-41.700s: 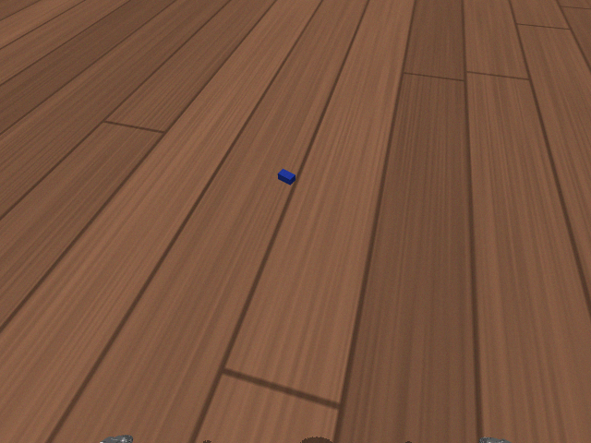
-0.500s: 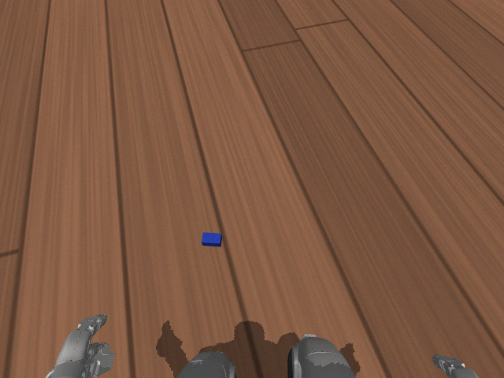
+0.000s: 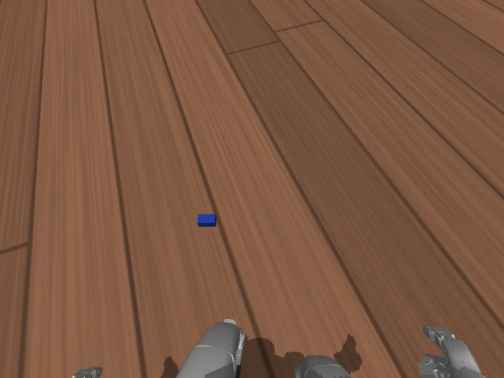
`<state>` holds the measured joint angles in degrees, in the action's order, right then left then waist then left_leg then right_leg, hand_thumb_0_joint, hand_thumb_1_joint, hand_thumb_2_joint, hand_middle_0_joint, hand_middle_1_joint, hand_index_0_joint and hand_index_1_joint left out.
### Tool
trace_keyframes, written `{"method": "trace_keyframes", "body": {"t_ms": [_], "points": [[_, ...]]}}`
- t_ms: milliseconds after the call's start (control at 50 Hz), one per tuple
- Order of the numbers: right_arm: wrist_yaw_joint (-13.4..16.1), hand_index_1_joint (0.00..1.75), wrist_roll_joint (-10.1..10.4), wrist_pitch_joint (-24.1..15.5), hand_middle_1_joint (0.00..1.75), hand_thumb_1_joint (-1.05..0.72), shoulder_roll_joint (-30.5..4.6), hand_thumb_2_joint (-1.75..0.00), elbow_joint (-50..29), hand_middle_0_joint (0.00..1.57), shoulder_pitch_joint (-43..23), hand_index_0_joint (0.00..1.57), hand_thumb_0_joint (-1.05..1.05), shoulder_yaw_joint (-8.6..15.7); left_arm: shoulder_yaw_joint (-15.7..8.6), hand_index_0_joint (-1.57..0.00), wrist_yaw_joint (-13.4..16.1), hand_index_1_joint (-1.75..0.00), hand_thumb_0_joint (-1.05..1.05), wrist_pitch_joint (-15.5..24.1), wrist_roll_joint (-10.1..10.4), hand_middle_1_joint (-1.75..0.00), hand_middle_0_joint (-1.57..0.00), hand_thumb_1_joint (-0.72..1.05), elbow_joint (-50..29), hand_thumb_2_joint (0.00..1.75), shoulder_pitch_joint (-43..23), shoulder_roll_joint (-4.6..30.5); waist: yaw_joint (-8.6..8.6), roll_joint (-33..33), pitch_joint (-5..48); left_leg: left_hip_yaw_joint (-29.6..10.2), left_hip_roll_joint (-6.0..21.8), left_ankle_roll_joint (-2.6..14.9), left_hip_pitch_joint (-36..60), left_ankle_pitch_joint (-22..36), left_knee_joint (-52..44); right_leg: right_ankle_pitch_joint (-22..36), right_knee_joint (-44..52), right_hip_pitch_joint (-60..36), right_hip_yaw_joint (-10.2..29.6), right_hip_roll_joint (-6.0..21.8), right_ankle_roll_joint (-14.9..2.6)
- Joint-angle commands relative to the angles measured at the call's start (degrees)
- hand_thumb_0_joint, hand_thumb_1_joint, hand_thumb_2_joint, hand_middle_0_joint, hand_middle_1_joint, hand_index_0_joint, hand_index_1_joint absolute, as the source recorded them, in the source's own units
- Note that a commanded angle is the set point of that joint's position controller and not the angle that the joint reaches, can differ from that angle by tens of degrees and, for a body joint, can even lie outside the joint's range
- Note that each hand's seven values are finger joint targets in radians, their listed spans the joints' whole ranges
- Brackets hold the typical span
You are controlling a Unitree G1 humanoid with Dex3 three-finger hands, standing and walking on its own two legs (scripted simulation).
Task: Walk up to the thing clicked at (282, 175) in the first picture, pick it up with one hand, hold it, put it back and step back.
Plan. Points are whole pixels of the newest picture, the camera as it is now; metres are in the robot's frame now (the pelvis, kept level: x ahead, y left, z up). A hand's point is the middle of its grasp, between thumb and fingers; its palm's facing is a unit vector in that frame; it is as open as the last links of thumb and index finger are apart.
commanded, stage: step back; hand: left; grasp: from above
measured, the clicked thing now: (207, 220) +0.73 +0.28 -0.74
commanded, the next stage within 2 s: stand in 1.72 s
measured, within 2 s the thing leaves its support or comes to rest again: neither
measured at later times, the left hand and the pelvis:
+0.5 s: hand out of the picture -0.08 +0.27 -0.14, palm faces +0.02 -0.92 -0.40, open 7.4 cm; pelvis -0.17 -0.01 +0.00, yaw +1 degrees
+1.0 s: hand out of the picture -0.24 +0.26 -0.14, palm faces +0.10 -0.91 -0.40, open 7.4 cm; pelvis -0.28 -0.03 +0.00, yaw +5 degrees
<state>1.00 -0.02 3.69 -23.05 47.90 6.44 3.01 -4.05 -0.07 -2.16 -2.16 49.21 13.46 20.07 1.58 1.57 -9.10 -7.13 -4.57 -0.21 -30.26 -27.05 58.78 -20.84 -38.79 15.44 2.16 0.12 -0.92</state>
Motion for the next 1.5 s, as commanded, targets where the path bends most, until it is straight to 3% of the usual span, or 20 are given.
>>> {"method": "trace_keyframes", "body": {"t_ms": [0,100,180,240,300,440,520,540,560,580,640,740,820,880,1020,1080,1200,1280,1420,1480], "points": [[1.02,0.3,-0.25,-2.04,0.3,-0.9,-10.34,-0.9,-3.24,0.2,3.78,0.2,0.0,2.93,-4.62,-0.2,1.94,-0.3,0.0,1.98,-0.43,-0.3,-0.2,0.9,-8.67,0.9,-8.34,15.79,-2.15,-9.6,6.47,-1.5,-1.94,-0.71,3.39,-0.59,11.11,24.07,13.33,4.14,9.56,13.15,-10.75],[0.73,0.3,-0.91,-2.43,0.3,-0.9,-9.03,-0.9,-4.12,0.2,2.43,0.2,0.0,2.46,-4.42,-0.2,2.73,-0.3,0.0,1.22,-0.4,-0.3,-0.2,0.9,-8.1,0.9,-2.03,15.38,1.87,-12.21,10.48,2.93,1.8,-0.97,2.78,-3.92,-10.1,31.88,8.93,-11.43,10.62,14.91,-11.01],[0.45,0.3,-1.4,-2.98,0.3,-0.9,-9.38,-0.9,-0.65,0.2,9.99,0.2,0.0,3.31,-3.49,-0.2,2.12,-0.3,0.0,-0.08,1.07,-0.3,-0.2,0.9,-9.14,0.9,-5.79,15.26,-1.96,-10.02,13.84,7.84,2.69,1.12,16.92,14.9,-35.71,26.77,1.13,-6.37,7.43,11.79,-6.58],[-0.2,0.3,-1.87,-3.02,0.3,-0.9,-21.15,-0.9,-3.12,0.2,5.31,0.2,0.0,5.49,-3.82,-0.2,2.64,-0.3,0.0,-0.37,1.28,-0.3,-0.2,0.9,-9.5,0.9,-9.62,14.07,-4.57,11.85,10.61,-25.54,28.27,18.79,9.69,27.71,-41.02,-18.04,-25.08,7.79,3.59,-3.51,0.18],[0.63,0.3,-2.48,-3.41,0.3,-0.9,-14.71,-0.9,-3.14,0.2,-0.43,0.2,0.0,3.41,-3.78,-0.2,2.36,-0.3,0.0,-0.94,2.09,-0.3,-0.2,0.9,-6.18,0.9,-5.11,13.1,0.18,3.33,9.17,-10.03,19.62,13.36,12.51,33.43,-35.75,-10.46,-35.6,11.08,9.87,-5.46,-1.03],[0.63,0.3,-2.29,-2.34,0.3,-0.9,-13.39,-0.9,-3.35,0.2,2.44,0.2,0.0,3.43,-3.01,-0.2,1.27,-0.3,0.0,0.55,1.1,-0.3,-0.2,0.9,-4.73,0.9,-2.91,12.13,-2.51,8.99,12.46,-6.7,18.98,14.09,24.86,34.46,-30.97,-9.7,-7.79,7.38,0.98,-1.26,2.11],[0.06,0.3,-0.87,-0.8,0.3,-0.9,-12.67,-0.9,-3.54,0.2,-0.12,0.2,0.0,2.77,-3.37,-0.2,1.33,-0.3,0.0,1.8,0.16,-0.3,-0.2,0.9,0.07,0.9,3.61,13.08,0.07,6.21,14.79,-1.27,13.55,7.36,13.48,22.95,-24.05,6.38,17.12,-9.04,-0.89,-0.79,-0.93],[-0.23,0.3,-0.8,-1.0,0.3,-0.9,-9.31,-0.9,-4.34,0.2,0.6,0.2,0.0,1.81,-4.47,-0.2,1.35,-0.3,0.0,2.23,-0.63,-0.3,-0.2,0.9,-0.35,0.9,3.97,16.68,0.06,-4.09,12.19,1.0,6.78,3.72,1.16,9.32,-16.34,1.32,18.05,-11.53,13.37,7.31,-3.51],[0.69,0.3,-0.54,-1.04,0.3,-0.9,-8.28,-0.9,-5.65,0.2,-2.72,0.2,0.0,2.13,-6.08,-0.2,1.39,-0.3,0.0,1.83,-0.69,-0.3,-0.2,0.9,-2.22,0.9,0.03,23.88,2.97,-17.18,9.84,1.12,-0.5,0.68,-0.9,-7.07,-3.68,2.82,22.59,1.22,28.65,22.73,-13.93],[1.14,0.3,-0.67,-0.72,0.3,-0.9,-10.77,-0.9,-5.33,0.2,-3.03,0.2,0.0,3.38,-6.08,-0.2,1.66,-0.3,0.0,2.21,-0.47,-0.3,-0.2,0.9,-3.93,0.9,-3.1,24.54,2.39,-14.24,5.35,-5.42,2.44,-0.43,1.62,-8.27,6.11,2.42,24.53,11.3,33.19,26.92,-17.56],[0.59,0.3,-0.31,-1.34,0.3,-0.9,-10.73,-0.9,-1.45,0.2,3.04,0.2,0.0,3.01,-3.99,-0.2,2.12,-0.3,0.0,2.97,-0.62,-0.3,-0.2,0.9,-4.64,0.9,-10.56,16.48,-3.5,-6.0,5.84,-3.32,-0.52,-0.28,2.61,1.05,10.36,14.57,14.91,6.02,11.5,14.34,-11.0],[-0.45,0.3,-1.86,-2.72,0.3,-0.9,-9.33,-0.9,-1.49,0.2,0.14,0.2,0.0,2.52,-4.6,-0.2,1.53,-0.3,0.0,3.39,-1.13,-0.3,-0.2,0.9,-2.38,0.9,-1.2,17.12,3.05,-11.3,8.43,2.82,3.02,-1.07,0.9,-2.51,-11.24,-4.05,15.13,-8.49,13.17,13.2,-10.08],[-0.85,0.3,-2.01,-4.23,0.3,-0.9,-8.66,-0.9,3.0,0.2,6.09,0.2,0.0,3.16,-3.3,-0.2,0.74,-0.3,0.0,2.53,-0.05,-0.3,-0.2,0.9,-2.63,0.9,-4.64,16.87,-1.33,-10.83,8.72,7.67,3.03,1.29,22.29,6.26,-36.42,-5.7,12.41,3.49,10.28,12.64,-7.33],[-0.93,0.3,-2.26,-5.3,0.3,-0.9,-17.49,-0.9,2.93,0.2,3.82,0.2,0.0,4.52,-2.7,-0.2,0.71,-0.3,0.0,2.62,1.15,-0.3,-0.2,0.9,-0.93,0.9,-6.43,14.47,-2.94,7.07,6.67,-24.51,23.68,13.89,14.39,-19.27,-46.87,-13.08,-8.67,11.04,-0.36,2.57,0.1],[-1.44,0.3,-1.46,-4.65,0.3,-0.9,-9.08,-0.9,3.38,0.2,-1.03,0.2,0.0,1.63,-2.76,-0.2,0.24,-0.3,0.0,4.66,0.59,-0.3,-0.2,0.9,5.12,0.9,-0.01,12.44,1.46,3.87,6.56,-2.22,10.93,3.97,4.95,-2.55,-34.06,2.78,14.16,-12.56,-0.83,-0.07,-1.16],[-1.0,0.3,-1.39,-4.21,0.3,-0.9,-9.01,-0.9,5.01,0.2,1.86,0.2,0.0,2.03,-3.64,-0.2,0.6,-0.3,0.0,5.44,-0.18,-0.3,-0.2,0.9,3.58,0.9,-4.51,19.23,-0.08,-6.09,3.47,2.07,4.17,0.59,7.09,-3.49,-15.14,-21.04,26.48,0.96,26.25,19.87,-11.18],[-1.26,0.3,-1.58,-5.59,0.3,-0.9,-7.19,-0.9,8.31,0.2,6.88,0.2,0.0,2.14,-2.12,-0.2,0.27,-0.3,0.0,5.08,0.47,-0.3,-0.2,0.9,3.72,0.9,-9.55,15.06,-2.95,-9.2,7.44,5.61,4.59,1.58,20.0,7.38,-31.1,-0.35,18.32,3.8,9.16,12.15,-6.23],[-1.21,0.3,-1.9,-6.18,0.3,-0.9,-12.0,-0.9,7.13,0.2,-0.14,0.2,0.0,2.5,-0.9,-0.2,-0.12,-0.3,0.0,4.42,1.66,-0.3,-0.2,0.9,5.49,0.9,-7.84,11.92,-0.55,1.67,6.2,-11.34,16.88,7.43,13.13,-4.11,-42.77,-2.95,7.97,-0.18,-1.91,1.48,-0.3],[-0.47,0.3,-0.87,-6.35,0.3,-0.9,-8.8,-0.9,9.04,0.2,0.03,0.2,0.0,1.42,-0.95,-0.2,0.75,-0.3,0.0,5.69,1.81,-0.3,-0.2,0.9,7.63,0.9,-7.27,13.18,-0.86,2.68,14.8,1.75,10.54,2.1,20.98,38.49,-32.34,26.76,11.4,-11.7,1.48,6.26,-2.25],[-0.17,0.3,-0.48,-6.02,0.3,-0.9,-8.66,-0.9,9.04,0.2,-0.84,0.2,0.0,1.74,-0.63,-0.2,1.13,-0.3,0.0,5.22,1.91,-0.3,-0.2,0.9,8.09,0.9,-7.71,12.82,-0.75,0.74,15.27,2.05,10.8,2.86,22.39,41.36,-30.61,29.69,10.4,-11.5,0.59,6.29,-2.09]]}}
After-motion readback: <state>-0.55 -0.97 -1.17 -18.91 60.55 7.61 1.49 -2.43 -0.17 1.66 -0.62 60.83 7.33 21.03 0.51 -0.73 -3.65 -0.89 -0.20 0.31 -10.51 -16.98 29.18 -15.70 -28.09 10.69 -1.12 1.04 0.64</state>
